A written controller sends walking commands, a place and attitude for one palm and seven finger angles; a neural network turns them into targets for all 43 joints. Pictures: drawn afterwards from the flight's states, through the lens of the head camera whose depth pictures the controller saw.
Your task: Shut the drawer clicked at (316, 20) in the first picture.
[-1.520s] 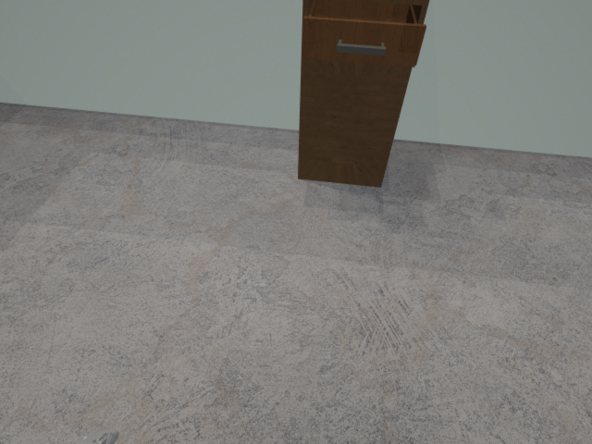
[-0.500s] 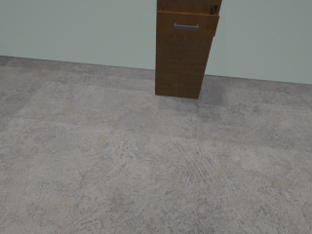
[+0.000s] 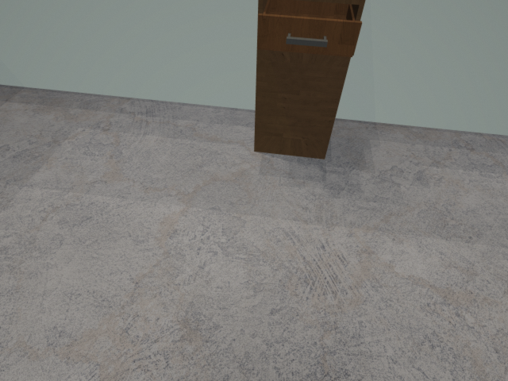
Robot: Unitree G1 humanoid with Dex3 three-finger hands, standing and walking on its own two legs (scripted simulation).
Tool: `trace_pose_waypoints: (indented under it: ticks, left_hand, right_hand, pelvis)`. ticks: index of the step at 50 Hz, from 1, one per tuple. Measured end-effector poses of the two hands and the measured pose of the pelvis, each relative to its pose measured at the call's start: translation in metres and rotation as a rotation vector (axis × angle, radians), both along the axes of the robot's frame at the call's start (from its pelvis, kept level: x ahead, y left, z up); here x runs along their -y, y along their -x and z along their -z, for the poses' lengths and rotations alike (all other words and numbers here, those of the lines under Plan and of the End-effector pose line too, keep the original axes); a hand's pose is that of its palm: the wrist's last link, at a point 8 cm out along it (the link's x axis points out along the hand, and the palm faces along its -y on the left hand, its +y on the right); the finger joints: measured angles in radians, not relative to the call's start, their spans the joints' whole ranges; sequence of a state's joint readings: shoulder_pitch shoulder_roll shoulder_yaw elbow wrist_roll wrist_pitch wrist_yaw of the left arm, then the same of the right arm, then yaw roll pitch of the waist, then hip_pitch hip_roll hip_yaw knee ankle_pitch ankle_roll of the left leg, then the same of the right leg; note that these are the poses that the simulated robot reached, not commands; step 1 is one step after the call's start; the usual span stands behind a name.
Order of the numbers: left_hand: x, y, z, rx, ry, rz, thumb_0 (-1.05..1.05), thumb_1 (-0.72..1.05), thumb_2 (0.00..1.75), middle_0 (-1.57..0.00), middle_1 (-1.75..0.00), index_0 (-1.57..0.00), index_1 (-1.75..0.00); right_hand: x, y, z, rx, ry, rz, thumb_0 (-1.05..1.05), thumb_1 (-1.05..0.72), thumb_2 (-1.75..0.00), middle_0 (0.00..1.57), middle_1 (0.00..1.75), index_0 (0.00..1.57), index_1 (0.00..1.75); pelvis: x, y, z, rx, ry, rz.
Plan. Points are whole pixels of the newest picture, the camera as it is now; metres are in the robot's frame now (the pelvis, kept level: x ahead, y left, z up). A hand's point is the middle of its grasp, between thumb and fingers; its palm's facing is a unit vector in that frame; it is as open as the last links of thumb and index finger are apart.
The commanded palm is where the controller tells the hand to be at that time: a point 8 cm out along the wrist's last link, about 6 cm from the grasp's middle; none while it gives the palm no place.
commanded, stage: walk to a spot facing it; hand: left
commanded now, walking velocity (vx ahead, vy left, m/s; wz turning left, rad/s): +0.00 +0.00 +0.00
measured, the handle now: (306, 39) +1.27 -0.12 +0.00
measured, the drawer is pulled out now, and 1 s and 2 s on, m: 0.19 0.19 0.19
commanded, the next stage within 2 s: turn to face it in 1.66 s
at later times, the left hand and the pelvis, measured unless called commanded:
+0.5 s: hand out of the picture +0.07 +0.14 -0.17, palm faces -0.10 -0.98 -0.19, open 7.3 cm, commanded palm none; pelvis +0.08 -0.03 -0.01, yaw -11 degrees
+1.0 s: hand (194, 257) +0.41 +0.17 -0.18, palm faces -0.37 -0.91 -0.20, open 7.4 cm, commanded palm none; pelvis +0.28 +0.00 -0.01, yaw -28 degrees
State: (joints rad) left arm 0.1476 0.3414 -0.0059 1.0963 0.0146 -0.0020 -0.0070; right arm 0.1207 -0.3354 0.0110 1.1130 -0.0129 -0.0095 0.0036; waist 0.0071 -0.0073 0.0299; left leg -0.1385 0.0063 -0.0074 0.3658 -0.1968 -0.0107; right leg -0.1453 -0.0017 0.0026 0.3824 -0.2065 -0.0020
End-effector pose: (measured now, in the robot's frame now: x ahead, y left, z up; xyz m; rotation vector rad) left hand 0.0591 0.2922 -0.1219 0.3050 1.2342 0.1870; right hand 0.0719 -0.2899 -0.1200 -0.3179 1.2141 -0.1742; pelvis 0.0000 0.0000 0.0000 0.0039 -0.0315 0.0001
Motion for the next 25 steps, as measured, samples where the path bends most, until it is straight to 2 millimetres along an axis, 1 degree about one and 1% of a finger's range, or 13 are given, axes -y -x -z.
trace_pose_waypoints:
  ticks: [5, 9, 12, 14, 16, 18, 19, 20, 22, 25]
  left_hand:
    - [0.002, 0.001, 0.002, -0.007, 0.002, -0.005, 0.00, 0.91, 0.89, -0.20, -0.30, -0.20, -0.30]
    - [0.014, 0.005, 0.012, -0.050, 0.034, 0.003, 0.00, 0.91, 0.89, -0.20, -0.30, -0.20, -0.30]
    - [0.027, 0.008, 0.019, -0.092, 0.064, 0.016, 0.00, 0.91, 0.89, -0.20, -0.30, -0.20, -0.30]
    - [0.039, 0.007, 0.022, -0.121, 0.080, 0.029, 0.00, 0.91, 0.89, -0.20, -0.30, -0.20, -0.30]
    - [0.053, 0.000, 0.025, -0.138, 0.093, 0.045, 0.00, 0.91, 0.89, -0.20, -0.30, -0.20, -0.30]
    - [0.066, -0.007, 0.032, -0.124, 0.100, 0.054, 0.00, 0.91, 0.89, -0.20, -0.30, -0.20, -0.30]
    - [0.072, -0.010, 0.033, -0.112, 0.104, 0.046, 0.00, 0.91, 0.89, -0.20, -0.30, -0.20, -0.30]
    - [0.077, -0.011, 0.033, -0.104, 0.108, 0.034, 0.00, 0.91, 0.89, -0.20, -0.30, -0.20, -0.30]
    - [0.088, -0.011, 0.029, -0.116, 0.117, 0.024, 0.00, 0.91, 0.89, -0.20, -0.30, -0.20, -0.30]
    - [0.099, -0.010, 0.022, -0.179, 0.135, 0.036, 0.00, 0.91, 0.89, -0.20, -0.30, -0.20, -0.30]
  right_hand:
    - [-0.003, -0.002, 0.002, 0.003, -0.002, 0.003, 0.01, -0.90, -0.90, 0.20, 0.30, 0.21, 0.30]
    - [-0.012, 0.004, 0.010, 0.005, -0.032, 0.038, 0.01, -0.90, -0.90, 0.20, 0.30, 0.21, 0.30]
    - [-0.018, 0.015, 0.019, 0.000, -0.066, 0.088, 0.01, -0.90, -0.90, 0.20, 0.30, 0.21, 0.30]
    - [-0.019, 0.024, 0.026, -0.010, -0.088, 0.131, 0.01, -0.90, -0.90, 0.20, 0.30, 0.21, 0.30]
    - [-0.018, 0.035, 0.035, -0.032, -0.107, 0.171, 0.01, -0.90, -0.90, 0.20, 0.30, 0.21, 0.30]
    - [-0.014, 0.044, 0.046, -0.071, -0.120, 0.199, 0.01, -0.90, -0.90, 0.20, 0.30, 0.21, 0.30]
    - [-0.012, 0.046, 0.048, -0.099, -0.123, 0.205, 0.01, -0.90, -0.90, 0.20, 0.30, 0.21, 0.30]
    - [-0.011, 0.046, 0.048, -0.121, -0.126, 0.207, 0.01, -0.90, -0.90, 0.20, 0.30, 0.21, 0.30]
    - [-0.010, 0.036, 0.043, -0.134, -0.130, 0.213, 0.01, -0.90, -0.90, 0.20, 0.30, 0.21, 0.30]
    - [-0.008, 0.005, 0.032, -0.081, -0.136, 0.232, 0.01, -0.91, -0.90, 0.20, 0.30, 0.20, 0.30]
  pelvis:
    - [0.000, -0.002, 0.001, -0.001, 0.000, 0.012]
    - [0.000, -0.011, 0.005, -0.007, -0.003, 0.051]
    - [0.004, -0.020, 0.010, -0.015, -0.011, 0.088]
    - [0.009, -0.028, 0.013, -0.015, -0.016, 0.120]
    - [0.017, -0.036, 0.016, -0.013, -0.015, 0.147]
    - [0.025, -0.044, 0.024, -0.012, -0.006, 0.153]
    - [0.028, -0.049, 0.026, -0.012, 0.000, 0.151]
    - [0.030, -0.054, 0.025, -0.012, 0.004, 0.153]
    - [0.033, -0.064, 0.020, -0.015, 0.005, 0.167]
    - [0.035, -0.081, 0.010, -0.026, -0.001, 0.196]
